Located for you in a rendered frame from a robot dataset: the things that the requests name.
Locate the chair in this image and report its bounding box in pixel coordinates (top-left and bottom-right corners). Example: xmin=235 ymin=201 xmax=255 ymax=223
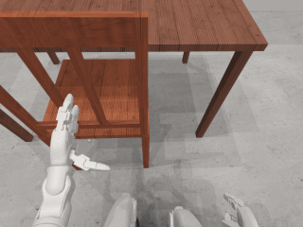
xmin=0 ymin=10 xmax=150 ymax=170

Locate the left robot forearm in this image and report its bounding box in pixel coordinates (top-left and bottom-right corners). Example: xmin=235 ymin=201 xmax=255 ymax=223
xmin=31 ymin=165 xmax=76 ymax=227

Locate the left robot hand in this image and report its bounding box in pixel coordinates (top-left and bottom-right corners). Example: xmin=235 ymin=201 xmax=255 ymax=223
xmin=49 ymin=94 xmax=111 ymax=173

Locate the table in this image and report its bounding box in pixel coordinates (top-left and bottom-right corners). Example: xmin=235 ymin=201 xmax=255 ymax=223
xmin=0 ymin=0 xmax=268 ymax=142

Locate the right robot hand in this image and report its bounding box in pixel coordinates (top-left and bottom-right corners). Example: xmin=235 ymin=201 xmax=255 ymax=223
xmin=222 ymin=193 xmax=259 ymax=227

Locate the robot right shin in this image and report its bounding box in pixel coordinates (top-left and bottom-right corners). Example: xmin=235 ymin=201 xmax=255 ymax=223
xmin=174 ymin=206 xmax=184 ymax=210

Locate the right robot thigh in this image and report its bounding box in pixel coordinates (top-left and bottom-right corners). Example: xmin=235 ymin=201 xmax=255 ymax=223
xmin=168 ymin=209 xmax=203 ymax=227

